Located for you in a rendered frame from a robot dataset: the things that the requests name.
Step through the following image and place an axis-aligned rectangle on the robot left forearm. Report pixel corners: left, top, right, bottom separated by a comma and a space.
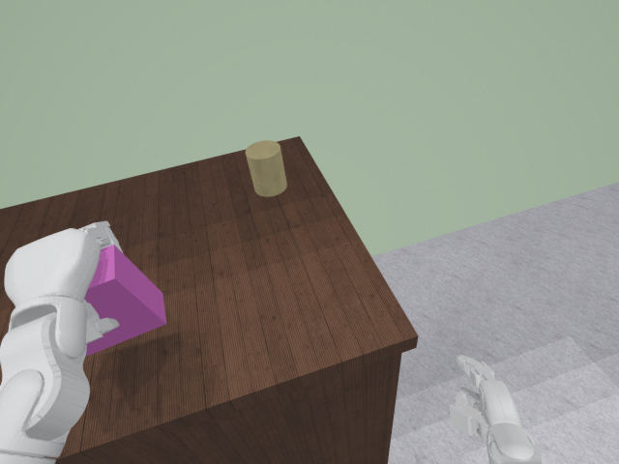
0, 296, 90, 464

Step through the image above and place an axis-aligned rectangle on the robot right hand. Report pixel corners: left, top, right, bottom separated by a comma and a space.
449, 355, 522, 441

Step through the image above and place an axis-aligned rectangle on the robot left hand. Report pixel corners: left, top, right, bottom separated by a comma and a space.
4, 221, 123, 344

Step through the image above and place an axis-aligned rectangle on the table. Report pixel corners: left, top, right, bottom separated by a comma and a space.
0, 136, 418, 464

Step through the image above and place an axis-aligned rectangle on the robot right forearm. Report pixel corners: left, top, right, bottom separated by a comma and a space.
486, 422, 546, 464

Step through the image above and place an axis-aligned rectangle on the sponge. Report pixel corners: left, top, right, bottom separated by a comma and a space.
84, 245, 166, 356

